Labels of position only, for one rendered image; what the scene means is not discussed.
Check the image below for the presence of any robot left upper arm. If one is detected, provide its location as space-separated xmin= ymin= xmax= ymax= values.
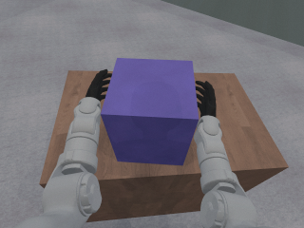
xmin=13 ymin=171 xmax=102 ymax=228

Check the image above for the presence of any robot right upper arm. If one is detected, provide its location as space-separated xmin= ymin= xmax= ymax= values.
xmin=199 ymin=189 xmax=275 ymax=228

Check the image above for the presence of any left robot hand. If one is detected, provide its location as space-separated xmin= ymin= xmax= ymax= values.
xmin=85 ymin=69 xmax=112 ymax=101

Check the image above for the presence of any right robot hand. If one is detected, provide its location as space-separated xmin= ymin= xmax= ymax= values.
xmin=195 ymin=81 xmax=217 ymax=117

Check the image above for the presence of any carton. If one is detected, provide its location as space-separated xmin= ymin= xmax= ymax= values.
xmin=101 ymin=58 xmax=200 ymax=166

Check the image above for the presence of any right robot forearm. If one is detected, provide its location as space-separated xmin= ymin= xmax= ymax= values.
xmin=194 ymin=115 xmax=258 ymax=222

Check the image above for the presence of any pedestal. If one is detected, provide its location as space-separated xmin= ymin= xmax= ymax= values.
xmin=39 ymin=70 xmax=289 ymax=222

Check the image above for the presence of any left robot forearm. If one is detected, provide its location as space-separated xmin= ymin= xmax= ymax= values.
xmin=42 ymin=97 xmax=101 ymax=211

